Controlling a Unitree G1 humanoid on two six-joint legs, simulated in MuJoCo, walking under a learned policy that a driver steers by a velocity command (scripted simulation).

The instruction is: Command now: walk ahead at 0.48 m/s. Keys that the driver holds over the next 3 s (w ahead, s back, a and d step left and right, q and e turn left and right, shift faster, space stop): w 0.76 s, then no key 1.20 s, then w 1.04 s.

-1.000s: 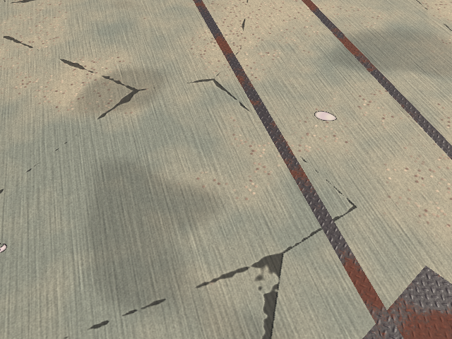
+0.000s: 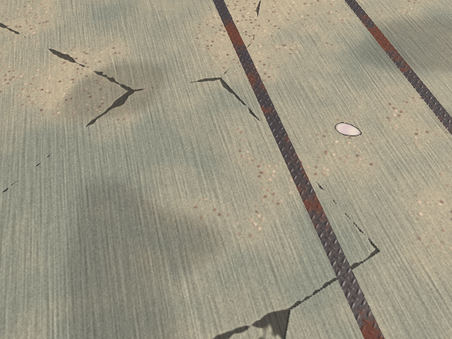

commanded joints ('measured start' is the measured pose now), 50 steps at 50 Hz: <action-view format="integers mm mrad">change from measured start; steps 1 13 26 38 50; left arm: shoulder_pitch -6 -189 -586 -214 -76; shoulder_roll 176 85 109 113 142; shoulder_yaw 33 43 35 51 26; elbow -26 -156 -309 -139 -71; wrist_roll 4 24 3 -2 1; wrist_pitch -4 65 48 4 16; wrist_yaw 9 -40 -47 -20 -1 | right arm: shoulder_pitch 242 385 572 431 191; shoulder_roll -118 -108 -128 -57 -59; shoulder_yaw -43 -31 -23 -31 -5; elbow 30 127 171 85 27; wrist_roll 1 2 -9 -22 -1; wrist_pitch -20 -70 -59 -15 -6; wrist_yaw -21 -29 -44 -8 -35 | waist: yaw -164 -22 -114 -94 -53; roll -102 17 65 -59 -114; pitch -79 14 49 -35 -38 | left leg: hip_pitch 322 364 696 61 149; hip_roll -77 198 217 88 15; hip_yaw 15 -267 -156 -150 -46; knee -47 -477 -381 556 42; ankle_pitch -43 29 447 -182 16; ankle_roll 62 135 95 -29 -46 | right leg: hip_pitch -93 -738 -794 -336 -219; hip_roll -257 -174 -107 -283 -240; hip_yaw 43 67 -34 235 31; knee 325 904 384 -26 124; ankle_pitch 1179 175 295 359 998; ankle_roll -70 13 -10 -133 -91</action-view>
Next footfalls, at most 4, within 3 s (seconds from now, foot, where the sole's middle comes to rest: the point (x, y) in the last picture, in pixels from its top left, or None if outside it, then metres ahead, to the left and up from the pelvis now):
0.04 left None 0.21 0.07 -0.76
0.60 right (287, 315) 0.52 -0.10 -0.76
1.08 left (235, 246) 0.73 0.06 -0.76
1.40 right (300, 272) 0.65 -0.15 -0.76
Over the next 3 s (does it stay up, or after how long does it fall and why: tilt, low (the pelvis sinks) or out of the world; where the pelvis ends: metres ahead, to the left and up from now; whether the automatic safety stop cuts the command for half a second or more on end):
stays up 1.10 -0.03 0.02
